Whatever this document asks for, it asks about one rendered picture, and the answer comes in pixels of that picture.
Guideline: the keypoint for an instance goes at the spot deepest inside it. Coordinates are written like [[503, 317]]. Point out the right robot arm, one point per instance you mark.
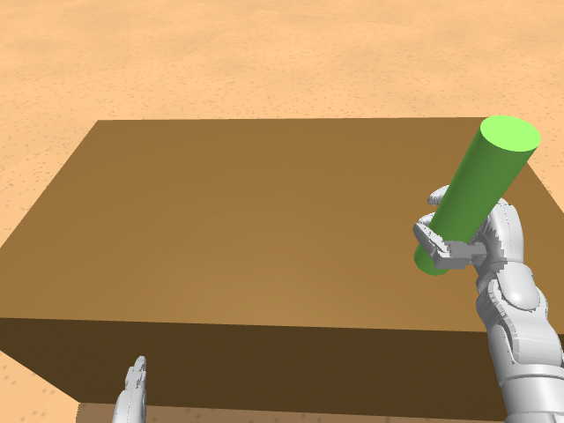
[[526, 350]]

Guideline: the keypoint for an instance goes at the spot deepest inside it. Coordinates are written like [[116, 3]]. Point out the right robot hand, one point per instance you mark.
[[499, 238]]

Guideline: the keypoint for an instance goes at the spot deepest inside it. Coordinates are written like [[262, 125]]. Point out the can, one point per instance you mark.
[[496, 155]]

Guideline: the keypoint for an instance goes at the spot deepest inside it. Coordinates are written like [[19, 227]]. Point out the left robot hand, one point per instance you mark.
[[130, 406]]

